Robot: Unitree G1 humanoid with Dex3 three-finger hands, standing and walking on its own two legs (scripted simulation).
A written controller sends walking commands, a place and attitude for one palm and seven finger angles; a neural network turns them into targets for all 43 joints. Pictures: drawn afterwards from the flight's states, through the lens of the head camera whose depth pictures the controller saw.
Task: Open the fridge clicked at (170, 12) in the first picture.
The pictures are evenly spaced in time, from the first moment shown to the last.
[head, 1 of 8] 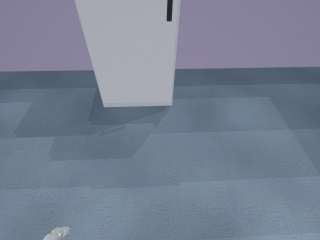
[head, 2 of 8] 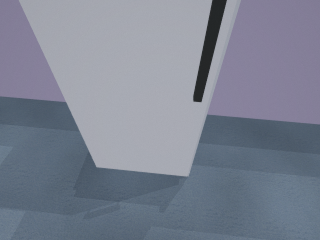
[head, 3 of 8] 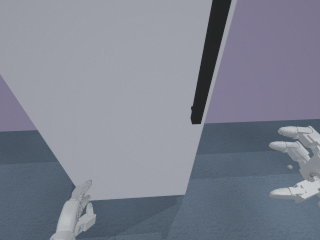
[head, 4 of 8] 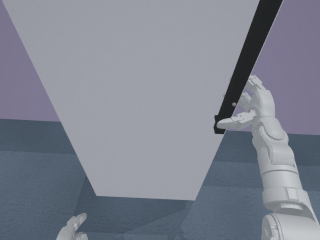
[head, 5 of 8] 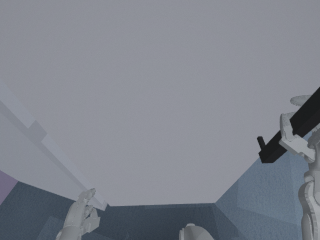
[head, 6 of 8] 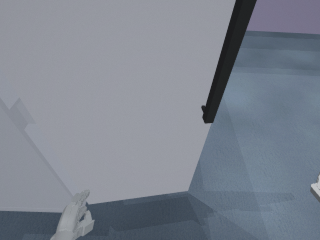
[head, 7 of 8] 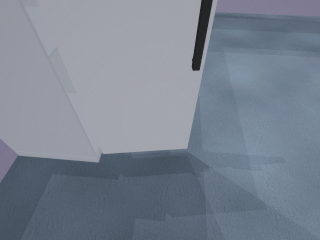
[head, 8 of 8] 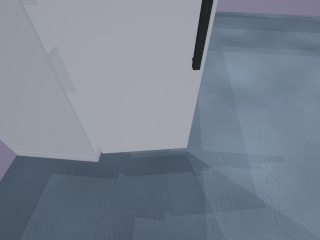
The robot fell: no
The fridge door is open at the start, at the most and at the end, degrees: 0 88 80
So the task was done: yes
